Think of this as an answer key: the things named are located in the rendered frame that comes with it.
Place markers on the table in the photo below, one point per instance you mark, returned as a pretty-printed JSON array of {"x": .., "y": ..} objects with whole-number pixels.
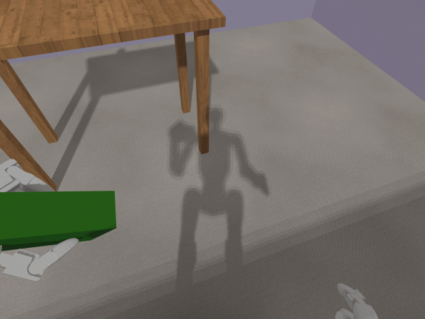
[{"x": 32, "y": 27}]

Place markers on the robot left hand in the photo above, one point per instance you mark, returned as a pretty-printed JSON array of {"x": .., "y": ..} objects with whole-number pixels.
[{"x": 27, "y": 264}]

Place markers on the sponge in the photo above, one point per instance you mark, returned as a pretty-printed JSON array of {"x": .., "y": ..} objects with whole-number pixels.
[{"x": 36, "y": 219}]

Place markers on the robot right hand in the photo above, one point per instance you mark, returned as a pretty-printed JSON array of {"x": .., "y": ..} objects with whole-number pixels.
[{"x": 357, "y": 302}]

